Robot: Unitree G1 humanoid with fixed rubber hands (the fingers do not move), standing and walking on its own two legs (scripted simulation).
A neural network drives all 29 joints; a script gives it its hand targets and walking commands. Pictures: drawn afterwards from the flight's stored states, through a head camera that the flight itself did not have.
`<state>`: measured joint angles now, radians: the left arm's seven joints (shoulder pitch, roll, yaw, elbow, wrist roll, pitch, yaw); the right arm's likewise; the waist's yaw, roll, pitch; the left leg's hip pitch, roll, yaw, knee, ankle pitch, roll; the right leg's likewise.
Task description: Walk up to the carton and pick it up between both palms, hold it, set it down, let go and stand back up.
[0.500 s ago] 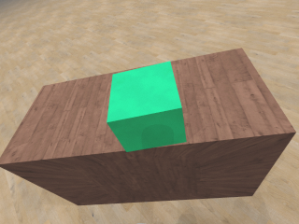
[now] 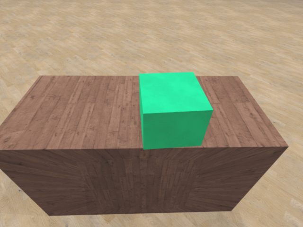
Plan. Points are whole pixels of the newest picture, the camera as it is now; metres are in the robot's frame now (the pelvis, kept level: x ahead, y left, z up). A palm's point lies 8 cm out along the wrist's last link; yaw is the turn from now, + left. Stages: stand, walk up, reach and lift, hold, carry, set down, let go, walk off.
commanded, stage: walk up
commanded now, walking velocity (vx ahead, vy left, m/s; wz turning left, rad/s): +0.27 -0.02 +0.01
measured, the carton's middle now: (169, 109) +0.55 -0.06 +0.01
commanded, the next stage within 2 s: none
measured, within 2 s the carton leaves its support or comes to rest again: neither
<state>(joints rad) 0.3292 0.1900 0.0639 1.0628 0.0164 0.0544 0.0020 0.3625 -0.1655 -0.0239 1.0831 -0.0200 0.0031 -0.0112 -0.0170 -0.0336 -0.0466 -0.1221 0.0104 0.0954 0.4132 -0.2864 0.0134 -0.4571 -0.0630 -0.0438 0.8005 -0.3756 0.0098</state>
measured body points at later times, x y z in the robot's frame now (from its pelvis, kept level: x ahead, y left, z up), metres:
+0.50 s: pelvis +0.11 +0.00 -0.01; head +0.13 +0.03 +0.44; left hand +0.18 +0.22 -0.18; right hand -0.04 -0.18 -0.13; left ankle -0.03 +0.08 -0.74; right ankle +0.14 -0.13 -0.69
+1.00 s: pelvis +0.15 -0.06 +0.00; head +0.20 -0.10 +0.45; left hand +0.18 +0.17 -0.14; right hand +0.21 -0.30 -0.18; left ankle +0.12 +0.09 -0.65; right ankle +0.20 -0.12 -0.74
